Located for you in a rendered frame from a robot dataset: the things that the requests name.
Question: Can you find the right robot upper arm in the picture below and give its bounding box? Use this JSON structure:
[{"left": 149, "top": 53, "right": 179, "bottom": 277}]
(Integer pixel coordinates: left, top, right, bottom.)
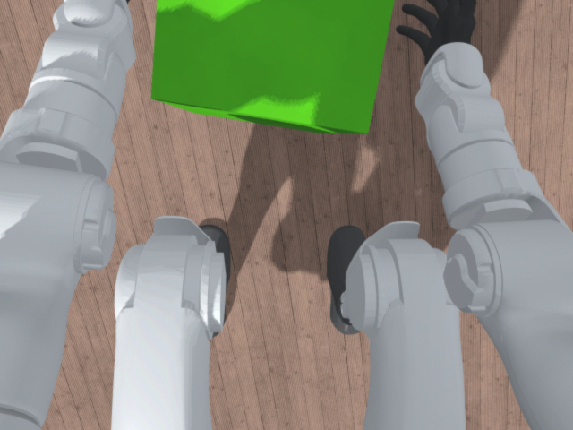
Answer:
[{"left": 443, "top": 219, "right": 573, "bottom": 430}]

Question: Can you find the robot right foot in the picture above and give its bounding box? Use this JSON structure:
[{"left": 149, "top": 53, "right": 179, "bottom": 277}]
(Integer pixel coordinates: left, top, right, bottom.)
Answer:
[{"left": 327, "top": 226, "right": 366, "bottom": 335}]

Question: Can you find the left robot forearm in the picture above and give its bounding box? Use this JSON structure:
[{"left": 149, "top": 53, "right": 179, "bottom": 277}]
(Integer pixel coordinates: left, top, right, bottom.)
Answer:
[{"left": 0, "top": 0, "right": 136, "bottom": 182}]

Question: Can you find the right robot thigh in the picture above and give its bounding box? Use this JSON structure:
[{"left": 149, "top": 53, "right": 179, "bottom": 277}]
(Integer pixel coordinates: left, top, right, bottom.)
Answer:
[{"left": 350, "top": 239, "right": 466, "bottom": 430}]

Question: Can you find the left robot upper arm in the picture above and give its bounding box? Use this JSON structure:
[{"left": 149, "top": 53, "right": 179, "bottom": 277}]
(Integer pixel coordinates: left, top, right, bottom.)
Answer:
[{"left": 0, "top": 160, "right": 116, "bottom": 430}]

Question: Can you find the carton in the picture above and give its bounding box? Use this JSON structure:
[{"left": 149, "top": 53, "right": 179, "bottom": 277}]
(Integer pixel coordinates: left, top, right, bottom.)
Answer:
[{"left": 151, "top": 0, "right": 395, "bottom": 133}]

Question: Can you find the robot right hand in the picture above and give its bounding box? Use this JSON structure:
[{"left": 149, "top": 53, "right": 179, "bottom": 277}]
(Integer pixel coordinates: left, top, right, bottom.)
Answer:
[{"left": 396, "top": 0, "right": 476, "bottom": 66}]

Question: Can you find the right robot forearm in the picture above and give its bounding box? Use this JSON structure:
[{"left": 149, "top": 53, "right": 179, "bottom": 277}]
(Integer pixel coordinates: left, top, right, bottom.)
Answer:
[{"left": 415, "top": 42, "right": 573, "bottom": 235}]

